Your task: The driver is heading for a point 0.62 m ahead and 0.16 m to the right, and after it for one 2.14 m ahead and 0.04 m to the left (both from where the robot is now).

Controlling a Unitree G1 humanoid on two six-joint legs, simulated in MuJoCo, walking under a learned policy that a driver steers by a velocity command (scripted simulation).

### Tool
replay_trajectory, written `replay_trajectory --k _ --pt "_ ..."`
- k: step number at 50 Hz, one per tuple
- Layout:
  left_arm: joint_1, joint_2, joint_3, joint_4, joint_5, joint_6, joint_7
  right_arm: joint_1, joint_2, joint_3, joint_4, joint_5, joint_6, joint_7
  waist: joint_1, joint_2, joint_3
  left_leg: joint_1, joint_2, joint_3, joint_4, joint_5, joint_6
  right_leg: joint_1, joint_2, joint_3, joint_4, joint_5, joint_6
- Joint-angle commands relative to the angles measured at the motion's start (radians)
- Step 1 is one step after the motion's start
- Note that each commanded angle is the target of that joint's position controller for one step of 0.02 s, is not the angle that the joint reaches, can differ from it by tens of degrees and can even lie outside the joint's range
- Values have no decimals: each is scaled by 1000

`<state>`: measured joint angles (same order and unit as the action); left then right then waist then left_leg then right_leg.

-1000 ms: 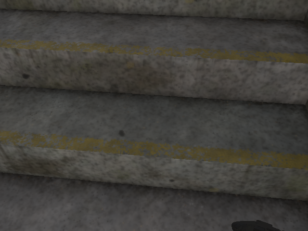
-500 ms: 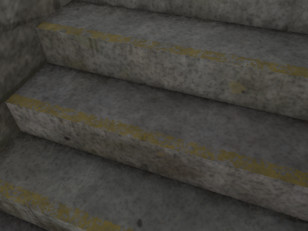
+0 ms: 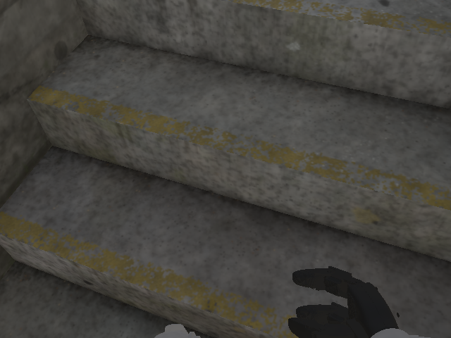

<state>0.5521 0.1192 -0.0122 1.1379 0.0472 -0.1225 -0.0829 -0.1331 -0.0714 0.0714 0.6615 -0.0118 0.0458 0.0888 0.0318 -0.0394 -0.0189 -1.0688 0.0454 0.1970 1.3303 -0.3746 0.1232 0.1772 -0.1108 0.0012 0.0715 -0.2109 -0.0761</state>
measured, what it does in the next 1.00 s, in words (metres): climbs, turning right: right foot 0.18 m higher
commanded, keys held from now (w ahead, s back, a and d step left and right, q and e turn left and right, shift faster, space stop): w+e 0.70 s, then q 0.30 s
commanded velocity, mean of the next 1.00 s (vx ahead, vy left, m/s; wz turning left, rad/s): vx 0.43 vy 0.00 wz -0.33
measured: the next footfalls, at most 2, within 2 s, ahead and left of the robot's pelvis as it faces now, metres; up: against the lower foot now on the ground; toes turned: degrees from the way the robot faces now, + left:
right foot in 0.52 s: +0.45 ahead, -0.14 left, +0.36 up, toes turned -15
left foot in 1.02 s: +0.79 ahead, -0.02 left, +0.54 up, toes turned -16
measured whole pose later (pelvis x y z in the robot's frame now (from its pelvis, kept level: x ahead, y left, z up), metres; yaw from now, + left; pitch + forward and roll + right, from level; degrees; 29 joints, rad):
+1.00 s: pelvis +0.56 -0.06 +0.35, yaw -20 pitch +6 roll +2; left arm 0.46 0.13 -0.02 1.09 0.04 -0.11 -0.08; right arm -0.08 -0.12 0.07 0.78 -0.03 0.01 0.08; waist 0.02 -0.06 -0.15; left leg -1.19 0.05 0.10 1.51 -0.30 0.10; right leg -0.08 -0.02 0.05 0.31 -0.30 -0.04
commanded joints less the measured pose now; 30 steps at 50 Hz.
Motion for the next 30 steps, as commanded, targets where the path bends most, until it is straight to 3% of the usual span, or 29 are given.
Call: replay_trajectory --k 1,2,3,4,5,6,7,8,9,10,11,12,13,14,15,16,17,19,20,21,22,23,24,25,26,27,28,29,30 --pt "182 233 67 8 34 -28 -127 191 -172 -67 -29 14 -15 -8 -167 -116 -327 965 -46 -170 -247 222 106 -463 -126 61 484 1659 -128" --pt "203 228 66 12 41 -25 -124 396 -225 -86 47 -33 9 -19 -259 -4 -420 1222 43 -488 -449 242 173 -670 -27 142 684 1124 -90" --pt "101 147 77 -7 24 3 -132 629 -291 -121 161 -68 8 -34 -280 200 -399 1175 229 -863 -764 216 255 -762 110 219 1146 277 -22" --pt "52 190 102 -2 -31 15 -127 675 -329 -147 214 -73 -27 -32 -260 145 -317 1000 287 -953 -856 106 238 -857 141 319 1654 295 -19" --pt "-6 136 96 -23 -34 -2 -105 588 -290 -130 249 -48 -62 -32 -192 143 -162 860 297 -874 -864 45 187 -989 122 321 1867 294 -23" --pt "-53 98 88 -28 -22 -11 -83 465 -200 -112 259 -19 -80 -23 -151 69 -114 801 306 -780 -846 84 179 -1066 130 313 1964 253 -52" --pt "-115 42 60 -54 -19 -7 -67 383 -127 -92 275 -18 -85 -10 -110 29 -95 761 307 -684 -850 182 159 -1127 136 311 2044 272 -110" --pt "-151 5 39 -78 -18 8 -53 298 -53 -73 278 -30 -92 -8 -59 -9 -93 712 292 -550 -854 203 138 -1154 104 287 2044 245 -151" --pt "-165 11 38 -100 -33 28 -44 281 -12 -56 292 -54 -98 -5 -16 -4 -104 687 268 -431 -899 251 97 -1186 96 276 2064 280 -189" --pt "-176 23 39 -116 -30 44 -33 278 -10 -54 305 -66 -118 -9 19 -19 -80 670 229 -290 -915 283 62 -1203 87 253 2012 260 -193" --pt "-166 8 36 -115 -40 58 -42 281 -33 -64 310 -64 -128 -11 39 10 -53 651 213 -174 -950 337 50 -1215 82 220 2029 202 -179" --pt "-171 14 34 -119 -38 67 -45 276 -36 -64 308 -60 -133 -23 49 38 -41 632 192 -109 -980 313 55 -1231 83 200 2024 144 -165" --pt "-195 12 31 -138 -44 72 -47 277 -73 -68 320 -78 -127 -37 33 99 -36 635 188 -80 -1029 326 78 -1268 104 149 2177 71 -158" --pt "-265 30 25 -185 -56 71 -44 334 -87 -67 360 -102 -125 -38 25 105 -15 686 205 -92 -1057 284 84 -1387 127 124 2345 -8 -179" --pt "-357 32 19 -222 -61 67 -26 340 -77 -55 379 -121 -124 -37 22 64 16 700 189 -71 -1068 229 65 -1469 132 148 2306 21 -211" --pt "-412 17 3 -261 -63 71 -17 434 -89 -48 416 -143 -118 -31 -5 99 18 802 208 -91 -1081 239 73 -1586 136 152 2369 7 -249" --pt "-468 39 1 -301 -54 69 -7 498 -65 -38 447 -148 -122 -28 -10 59 14 886 188 -61 -1069 241 47 -1651 132 147 2295 28 -280" --pt "-561 59 -9 -366 -57 82 4 576 -96 -33 482 -163 -123 -22 -23 40 8 970 176 -15 -1097 273 20 -1672 81 120 2032 125 -272" --pt "-628 92 -6 -389 -46 96 9 578 -119 -32 468 -158 -130 -16 -38 50 -2 961 157 31 -1144 243 33 -1632 62 40 1851 147 -242" --pt "-676 88 -7 -416 -39 117 16 619 -116 -28 472 -159 -132 -14 -57 103 -12 964 172 27 -1179 268 46 -1600 38 1 1790 151 -226" --pt "-792 76 -20 -468 -35 147 12 476 -170 -36 423 -128 -120 16 -9 109 -2 784 214 70 -1330 442 79 -1334 18 -88 1536 -58 -194" --pt "-894 69 -24 -512 -36 170 10 556 -195 -44 453 -88 -125 37 -29 140 -10 737 238 40 -1356 675 127 -1198 78 -135 1443 -221 -150" --pt "-776 39 -21 -494 -41 182 -21 556 -272 -52 443 -61 -155 40 46 234 -21 789 291 82 -1277 1302 157 -1065 137 -202 1476 -146 -122" --pt "-669 84 -2 -461 -52 175 -20 536 -324 -68 425 -77 -187 35 81 177 -27 913 328 109 -1153 1694 147 -1049 183 -202 1383 -80 -113" --pt "-555 90 7 -426 -41 167 -21 521 -368 -87 419 -47 -194 32 126 184 -67 1142 348 114 -1022 1849 124 -1088 235 -208 1160 -136 -104" --pt "-496 128 20 -403 -44 149 -1 573 -338 -83 414 -69 -194 27 84 189 -170 1155 316 115 -891 1961 101 -948 271 -173 1157 -53 -129" --pt "-382 150 36 -367 -60 141 16 613 -312 -85 425 -102 -188 21 102 189 -260 942 278 75 -734 1901 63 -657 261 -29 1147 81 -175" --pt "-179 196 63 -292 -54 147 26 580 -306 -89 425 -122 -174 36 186 145 -285 719 209 30 -535 1609 76 -423 268 114 979 -8 -171" --pt "-27 268 75 -222 -24 143 25 485 -235 -96 397 -117 -150 58 204 -56 -233 353 22 -28 -192 692 16 -262 146 440 678 -61 -257"
Keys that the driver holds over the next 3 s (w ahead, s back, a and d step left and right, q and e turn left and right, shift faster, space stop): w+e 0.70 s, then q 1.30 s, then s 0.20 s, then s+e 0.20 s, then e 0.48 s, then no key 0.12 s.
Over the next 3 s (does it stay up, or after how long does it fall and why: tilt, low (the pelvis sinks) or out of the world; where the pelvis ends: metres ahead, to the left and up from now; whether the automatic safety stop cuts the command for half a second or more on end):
stays up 0.70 -0.10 0.52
